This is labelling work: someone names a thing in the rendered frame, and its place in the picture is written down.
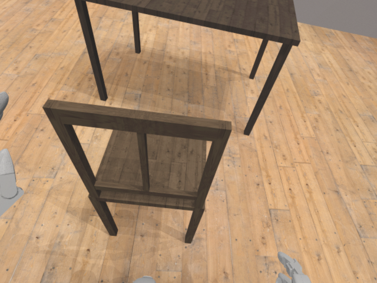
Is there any table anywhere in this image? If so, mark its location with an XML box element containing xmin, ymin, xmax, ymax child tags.
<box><xmin>74</xmin><ymin>0</ymin><xmax>300</xmax><ymax>136</ymax></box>

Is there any left robot hand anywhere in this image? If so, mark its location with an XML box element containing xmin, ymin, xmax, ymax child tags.
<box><xmin>0</xmin><ymin>91</ymin><xmax>24</xmax><ymax>216</ymax></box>

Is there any right robot hand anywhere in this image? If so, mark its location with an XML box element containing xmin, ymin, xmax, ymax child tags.
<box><xmin>276</xmin><ymin>252</ymin><xmax>311</xmax><ymax>283</ymax></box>

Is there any chair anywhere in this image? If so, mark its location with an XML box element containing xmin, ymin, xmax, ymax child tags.
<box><xmin>42</xmin><ymin>99</ymin><xmax>232</xmax><ymax>243</ymax></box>

